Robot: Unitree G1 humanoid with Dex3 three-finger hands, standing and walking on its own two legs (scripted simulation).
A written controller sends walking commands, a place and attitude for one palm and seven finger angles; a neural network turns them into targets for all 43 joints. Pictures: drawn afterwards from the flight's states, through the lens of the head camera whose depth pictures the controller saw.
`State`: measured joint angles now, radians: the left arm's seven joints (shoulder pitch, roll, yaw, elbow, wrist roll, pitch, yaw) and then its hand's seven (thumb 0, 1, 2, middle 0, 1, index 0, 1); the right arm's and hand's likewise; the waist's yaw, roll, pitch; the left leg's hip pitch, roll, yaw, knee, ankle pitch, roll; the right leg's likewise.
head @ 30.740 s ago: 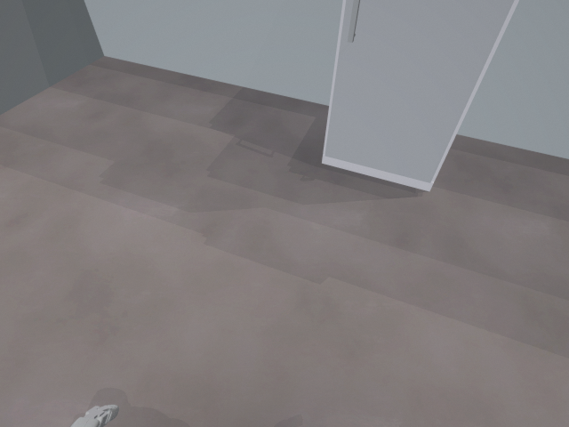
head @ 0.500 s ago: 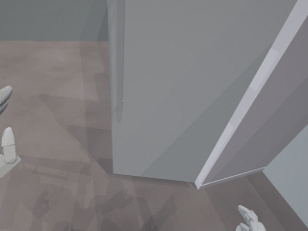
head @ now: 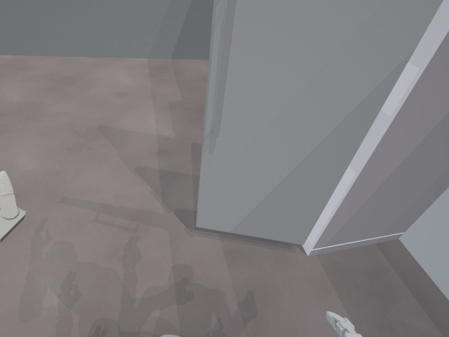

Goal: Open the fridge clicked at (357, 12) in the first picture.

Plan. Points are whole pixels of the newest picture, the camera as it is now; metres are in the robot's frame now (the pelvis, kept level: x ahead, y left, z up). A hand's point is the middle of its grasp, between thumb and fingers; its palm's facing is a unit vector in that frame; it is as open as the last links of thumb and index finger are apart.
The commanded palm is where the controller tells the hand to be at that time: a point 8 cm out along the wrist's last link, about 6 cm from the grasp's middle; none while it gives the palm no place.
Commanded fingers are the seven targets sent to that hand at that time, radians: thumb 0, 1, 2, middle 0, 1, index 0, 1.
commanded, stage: stop stepping back and stand still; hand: left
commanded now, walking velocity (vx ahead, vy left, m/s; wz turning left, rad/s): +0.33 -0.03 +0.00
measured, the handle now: (224, 65) +0.77 +0.12 +0.17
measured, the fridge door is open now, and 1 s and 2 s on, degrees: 69 69 69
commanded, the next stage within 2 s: let the arm hang, fingers relaxed in 0.48 s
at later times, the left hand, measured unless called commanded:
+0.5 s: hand out of the picture +0.15 +0.32 +0.17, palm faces +0.52 -0.69 -0.49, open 7.4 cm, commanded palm +0.10 +0.33 +0.18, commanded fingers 0.00 0.90 0.90 -0.20 -0.30 -0.20 -0.30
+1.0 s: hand out of the picture +0.01 +0.20 -0.16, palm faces +0.12 -0.97 -0.22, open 7.0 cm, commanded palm none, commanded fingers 0.00 0.90 0.90 -0.20 -0.30 -0.20 -0.30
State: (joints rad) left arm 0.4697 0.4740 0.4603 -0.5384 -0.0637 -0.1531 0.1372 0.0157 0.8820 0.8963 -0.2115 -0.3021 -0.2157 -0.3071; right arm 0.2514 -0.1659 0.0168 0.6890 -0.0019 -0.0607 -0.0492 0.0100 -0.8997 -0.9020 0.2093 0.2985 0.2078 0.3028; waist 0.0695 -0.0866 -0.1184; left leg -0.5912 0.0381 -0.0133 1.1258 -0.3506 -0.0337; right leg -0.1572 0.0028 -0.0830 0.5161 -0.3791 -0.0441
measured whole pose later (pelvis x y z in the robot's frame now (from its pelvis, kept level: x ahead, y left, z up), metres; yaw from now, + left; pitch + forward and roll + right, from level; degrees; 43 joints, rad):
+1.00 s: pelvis -0.03 +0.01 +0.00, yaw +8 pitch -1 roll +0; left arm 0.25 0.19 0.00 0.89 0.02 0.00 0.01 -0.04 0.97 0.89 -0.21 -0.30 -0.21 -0.30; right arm 0.23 -0.19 0.00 0.94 -0.03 0.04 -0.01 0.01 -0.91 -0.90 0.20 0.30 0.20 0.30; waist -0.01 0.01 0.08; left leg -0.32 0.03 -0.01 0.57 -0.22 -0.02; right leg -0.27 0.01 -0.04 0.58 -0.29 -0.02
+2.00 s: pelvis -0.03 +0.05 +0.01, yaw +5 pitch -1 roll +0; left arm 0.18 0.26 0.02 1.14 0.02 -0.01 0.00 0.01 0.90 0.90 -0.20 -0.30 -0.20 -0.30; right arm 0.16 -0.26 -0.03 1.12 -0.02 0.00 -0.01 0.00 -0.91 -0.90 0.20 0.30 0.20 0.30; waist 0.00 0.02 0.07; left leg -0.21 -0.01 0.05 0.39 -0.16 0.03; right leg -0.18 -0.03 0.01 0.40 -0.20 0.03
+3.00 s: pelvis +0.02 +0.03 +0.02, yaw +6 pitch -1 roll +0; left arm 0.10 0.33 0.00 1.13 0.01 -0.02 0.00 0.01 0.90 0.90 -0.20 -0.30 -0.20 -0.30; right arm 0.09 -0.33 -0.01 1.14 -0.01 0.00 -0.01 0.00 -0.90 -0.90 0.21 0.30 0.20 0.30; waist -0.01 0.01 0.06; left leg -0.11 0.02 0.04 0.31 -0.18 -0.01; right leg -0.07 0.00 0.00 0.30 -0.21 0.00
